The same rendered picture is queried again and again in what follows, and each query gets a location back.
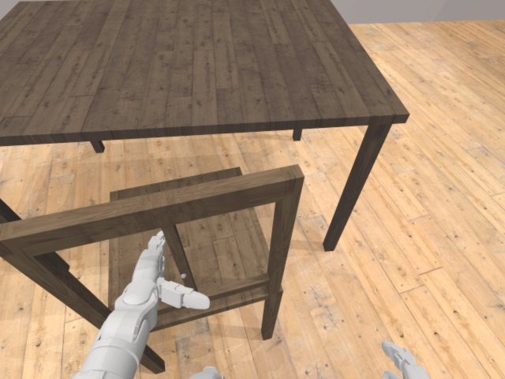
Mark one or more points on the left robot hand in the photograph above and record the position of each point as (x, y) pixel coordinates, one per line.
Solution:
(151, 266)

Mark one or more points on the robot left shin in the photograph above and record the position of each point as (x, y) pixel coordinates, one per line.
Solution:
(210, 369)

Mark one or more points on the left robot forearm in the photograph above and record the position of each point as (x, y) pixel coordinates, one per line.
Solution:
(120, 343)

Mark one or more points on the table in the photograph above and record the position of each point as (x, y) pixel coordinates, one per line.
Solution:
(102, 70)

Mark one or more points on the right robot hand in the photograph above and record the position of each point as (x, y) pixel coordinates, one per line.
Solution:
(404, 361)

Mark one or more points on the chair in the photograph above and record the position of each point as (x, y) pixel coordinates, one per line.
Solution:
(212, 235)

